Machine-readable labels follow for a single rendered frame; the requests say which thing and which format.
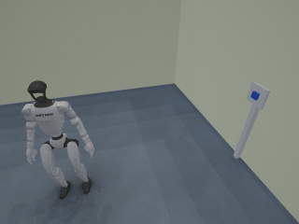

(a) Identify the left robot foot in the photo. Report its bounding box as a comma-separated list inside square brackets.
[83, 176, 91, 194]

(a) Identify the left robot upper arm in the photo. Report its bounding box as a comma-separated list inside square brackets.
[56, 101, 79, 126]

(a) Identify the robot left forearm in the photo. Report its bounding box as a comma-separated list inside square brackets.
[76, 117, 91, 143]

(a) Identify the robot right hand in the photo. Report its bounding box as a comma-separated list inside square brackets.
[26, 147, 37, 165]

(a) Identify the robot left shin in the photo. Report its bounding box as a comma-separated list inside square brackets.
[78, 163, 89, 182]

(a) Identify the robot left hand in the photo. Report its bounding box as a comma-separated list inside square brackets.
[84, 141, 94, 158]

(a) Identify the button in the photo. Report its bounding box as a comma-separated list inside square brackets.
[250, 91, 260, 101]

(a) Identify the right robot upper arm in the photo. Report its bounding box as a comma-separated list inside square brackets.
[21, 104, 37, 130]

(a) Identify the robot right forearm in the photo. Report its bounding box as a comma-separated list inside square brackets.
[25, 122, 36, 148]

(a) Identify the panel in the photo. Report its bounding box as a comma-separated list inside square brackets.
[233, 81, 270, 159]

